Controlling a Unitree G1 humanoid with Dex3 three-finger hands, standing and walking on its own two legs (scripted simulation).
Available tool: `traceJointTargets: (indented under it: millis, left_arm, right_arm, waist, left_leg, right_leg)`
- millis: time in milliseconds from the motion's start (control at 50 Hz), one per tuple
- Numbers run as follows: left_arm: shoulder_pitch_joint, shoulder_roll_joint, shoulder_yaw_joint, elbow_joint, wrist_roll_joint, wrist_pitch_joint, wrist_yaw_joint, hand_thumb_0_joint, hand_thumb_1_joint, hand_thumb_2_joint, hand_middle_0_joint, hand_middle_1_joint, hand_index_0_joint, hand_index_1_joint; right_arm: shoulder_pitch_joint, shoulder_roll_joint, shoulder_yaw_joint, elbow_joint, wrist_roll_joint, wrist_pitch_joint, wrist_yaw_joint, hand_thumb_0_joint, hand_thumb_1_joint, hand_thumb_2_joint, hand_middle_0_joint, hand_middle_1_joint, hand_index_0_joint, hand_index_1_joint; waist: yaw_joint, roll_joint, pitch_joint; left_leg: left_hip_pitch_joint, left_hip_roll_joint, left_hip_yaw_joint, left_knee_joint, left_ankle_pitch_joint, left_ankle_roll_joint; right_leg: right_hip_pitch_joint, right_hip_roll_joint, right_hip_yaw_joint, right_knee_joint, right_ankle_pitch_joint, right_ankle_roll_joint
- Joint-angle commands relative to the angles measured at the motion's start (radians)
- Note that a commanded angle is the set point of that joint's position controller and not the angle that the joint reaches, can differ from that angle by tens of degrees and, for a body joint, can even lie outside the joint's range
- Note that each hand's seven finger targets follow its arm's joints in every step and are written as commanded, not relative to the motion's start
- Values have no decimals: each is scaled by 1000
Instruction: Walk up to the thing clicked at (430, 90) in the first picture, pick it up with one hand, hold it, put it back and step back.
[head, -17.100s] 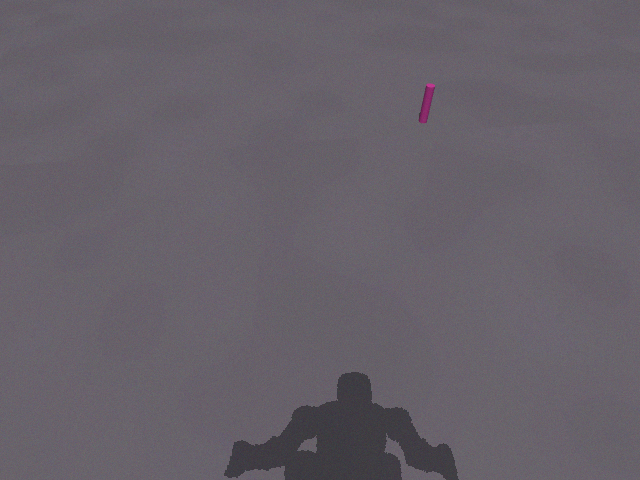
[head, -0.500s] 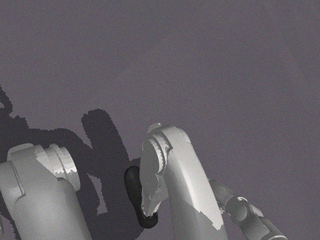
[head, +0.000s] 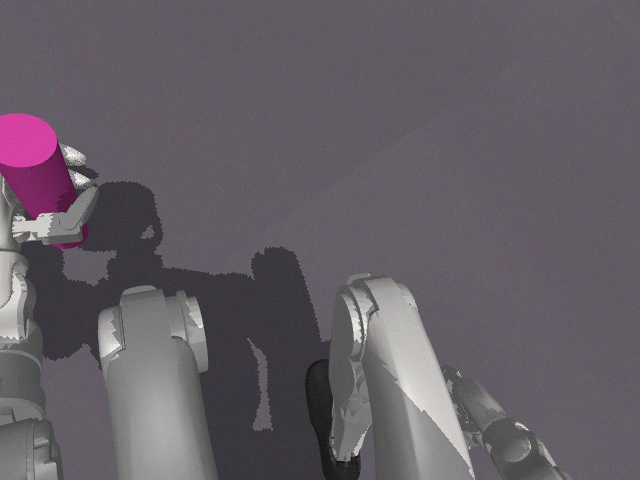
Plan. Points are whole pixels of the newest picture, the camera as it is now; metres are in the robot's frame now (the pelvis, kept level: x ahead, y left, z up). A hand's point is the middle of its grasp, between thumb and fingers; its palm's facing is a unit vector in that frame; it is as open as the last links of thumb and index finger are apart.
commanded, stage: settle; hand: left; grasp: from the side
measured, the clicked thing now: (49, 196) +0.42 +0.30 -0.08
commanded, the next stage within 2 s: lift in 1.14 s
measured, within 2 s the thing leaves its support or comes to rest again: neither
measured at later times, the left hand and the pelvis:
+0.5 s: hand (58, 157) +0.43 +0.27 +0.00, palm faces +0.20 -0.98 -0.06, open 6.7 cm; pelvis +0.02 -0.02 +0.04, yaw +5 degrees
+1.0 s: hand (40, 145) +0.42 +0.28 +0.03, palm faces +0.21 -0.98 -0.05, open 6.7 cm; pelvis +0.01 -0.02 +0.06, yaw +7 degrees
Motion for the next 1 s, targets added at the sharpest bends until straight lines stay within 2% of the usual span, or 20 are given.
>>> traceJointTargets:
  millis: [0, 20, 40, 140, 160, 180, 220, 240, 280, 300, 400, 500, 560, 700, 720, 780, 840, 880, 940, 980]
  left_arm:
    - [-334, 171, 64, -316, -48, -54, 0, 0, 522, 1235, -1272, -1333, -1270, -1341]
    - [-307, 134, 33, -311, -48, -41, -5, 0, 541, 1235, -1269, -1330, -1267, -1338]
    - [-331, 158, 53, -344, -48, -39, -5, 0, 547, 1229, -1275, -1331, -1274, -1336]
    - [-346, 119, 40, -387, -57, -8, -31, 0, 494, 1236, -1282, -1335, -1274, -1348]
    - [-366, 142, 60, -414, -61, -5, -35, 0, 478, 1229, -1273, -1329, -1267, -1341]
    - [-303, 149, 80, -352, -59, 9, -37, 0, 469, 1228, -1262, -1324, -1254, -1337]
    - [-341, 124, 62, -383, -67, 17, -47, 0, 444, 1233, -1264, -1330, -1257, -1343]
    - [-310, 122, 78, -352, -70, 24, -52, 0, 433, 1240, -1258, -1337, -1252, -1350]
    - [-376, 118, 68, -433, -75, 25, -63, 0, 411, 1238, -1272, -1338, -1266, -1352]
    - [-321, 125, 93, -373, -73, 39, -64, 0, 408, 1240, -1271, -1345, -1265, -1359]
    - [-320, 101, 98, -386, -82, 58, -97, 0, 414, 1247, -1285, -1356, -1279, -1368]
    - [-325, 114, 138, -382, -88, 69, -104, 0, 360, 1234, -1281, -1339, -1273, -1355]
    - [-320, 101, 126, -395, -77, 76, -114, 0, 349, 1237, -1287, -1345, -1280, -1361]
    - [-347, 112, 153, -386, -65, 81, -102, 0, 360, 1222, -1273, -1319, -1264, -1336]
    - [-353, 105, 131, -395, -57, 80, -104, 0, 363, 1227, -1278, -1320, -1268, -1338]
    - [-370, 77, 118, -389, -59, 83, -110, 0, 366, 1246, -1298, -1342, -1289, -1360]
    - [-396, 66, 107, -377, -67, 86, -109, 0, 359, 1255, -1311, -1357, -1303, -1374]
    - [-399, 74, 118, -365, -63, 88, -108, 0, 394, 1254, -1313, -1351, -1305, -1367]
    - [-396, 51, 84, -369, -51, 87, -115, 0, 418, 1279, -1326, -1374, -1320, -1387]
    - [-395, 55, 93, -350, -48, 90, -112, 0, 411, 1288, -1346, -1387, -1339, -1402]
  right_arm:
    - [84, -279, -144, -47, 35, -1, -25, 0, -868, -890, 200, 300, 200, 300]
    - [85, -270, -151, -43, 40, -1, -26, 0, -867, -890, 200, 300, 200, 300]
    - [97, -270, -159, -39, 46, -1, -29, 0, -868, -890, 200, 299, 200, 299]
    - [141, -243, -188, -10, 68, -4, -40, 0, -871, -892, 200, 300, 200, 300]
    - [138, -239, -191, -16, 74, -5, -43, 0, -871, -892, 200, 300, 200, 300]
    - [151, -238, -198, 0, 79, -3, -46, 0, -871, -893, 200, 300, 200, 300]
    - [157, -228, -207, -2, 84, -4, -50, 0, -874, -893, 200, 300, 200, 300]
    - [163, -223, -206, 7, 88, -4, -52, 0, -870, -893, 200, 300, 200, 300]
    - [167, -220, -215, -1, 93, -8, -56, 0, -871, -893, 200, 300, 200, 300]
    - [178, -217, -221, 12, 96, -9, -56, 0, -872, -893, 200, 300, 200, 300]
    - [196, -201, -233, 12, 106, -17, -65, 0, -880, -895, 200, 300, 200, 300]
    - [213, -191, -246, 7, 111, -21, -68, 0, -882, -896, 200, 300, 200, 300]
    - [212, -182, -252, 5, 108, -24, -73, 0, -886, -896, 200, 300, 200, 300]
    - [211, -179, -266, 12, 112, -33, -82, 0, -888, -897, 200, 300, 200, 300]
    - [202, -177, -267, 12, 113, -34, -82, 0, -884, -896, 200, 300, 200, 300]
    - [201, -175, -272, 6, 116, -40, -87, 0, -886, -896, 200, 300, 199, 300]
    - [203, -174, -275, 14, 119, -48, -90, 0, -884, -896, 200, 300, 199, 300]
    - [207, -174, -277, 15, 121, -54, -91, 0, -886, -896, 200, 300, 199, 300]
    - [210, -175, -280, 18, 122, -56, -90, 0, -881, -894, 200, 300, 199, 300]
    - [220, -168, -280, 13, 121, -56, -91, 0, -884, -895, 200, 300, 199, 300]
  waist:
    - [-18, 419, -636]
    - [-19, 419, -650]
    - [-10, 425, -666]
    - [-6, 427, -725]
    - [-3, 422, -745]
    - [12, 400, -733]
    - [5, 373, -746]
    - [10, 355, -740]
    - [16, 373, -793]
    - [31, 368, -795]
    - [32, 327, -846]
    - [45, 264, -854]
    - [53, 270, -896]
    - [56, 303, -841]
    - [57, 316, -821]
    - [46, 311, -851]
    - [38, 312, -811]
    - [44, 318, -823]
    - [41, 343, -832]
    - [43, 311, -865]
  left_leg:
    - [459, 8, 121, -363, -25, 14]
    - [464, 7, 128, -363, -17, 14]
    - [470, 5, 132, -368, -13, 14]
    - [524, 3, 150, -384, 47, 13]
    - [519, 2, 155, -380, 56, 17]
    - [514, 1, 160, -388, 46, 20]
    - [488, -2, 175, -385, 33, 27]
    - [492, -2, 175, -398, 29, 27]
    - [527, -3, 179, -403, 72, 25]
    - [539, -1, 185, -405, 90, 24]
    - [543, -1, 203, -391, 183, 32]
    - [493, 2, 221, -392, 178, 42]
    - [518, 4, 230, -395, 215, 44]
    - [544, 3, 225, -456, 118, 35]
    - [549, 2, 225, -472, 95, 33]
    - [585, 0, 226, -479, 111, 33]
    - [570, -2, 229, -494, 64, 34]
    - [601, -3, 226, -503, 73, 30]
    - [648, -4, 217, -525, 99, 24]
    - [635, -8, 227, -515, 125, 29]
  right_leg:
    - [184, 29, -80, -225, 118, -86]
    - [189, 30, -74, -225, 122, -87]
    - [183, 26, -68, -226, 124, -89]
    - [185, 19, -43, -237, 160, -93]
    - [201, 17, -38, -243, 168, -91]
    - [196, 16, -31, -252, 151, -91]
    - [223, 13, -18, -278, 142, -87]
    - [222, 12, -20, -282, 132, -87]
    - [235, 8, -16, -283, 165, -88]
    - [249, 7, -11, -284, 174, -88]
    - [313, -1, 9, -302, 261, -77]
    - [380, -3, 34, -343, 257, -68]
    - [418, -4, 43, -352, 288, -65]
    - [344, -5, 33, -370, 183, -80]
    - [323, -5, 32, -372, 156, -84]
    - [322, -7, 32, -377, 175, -85]
    - [302, -10, 37, -398, 131, -86]
    - [283, -12, 33, -393, 136, -89]
    - [268, -19, 29, -383, 155, -94]
    - [315, -18, 38, -399, 179, -89]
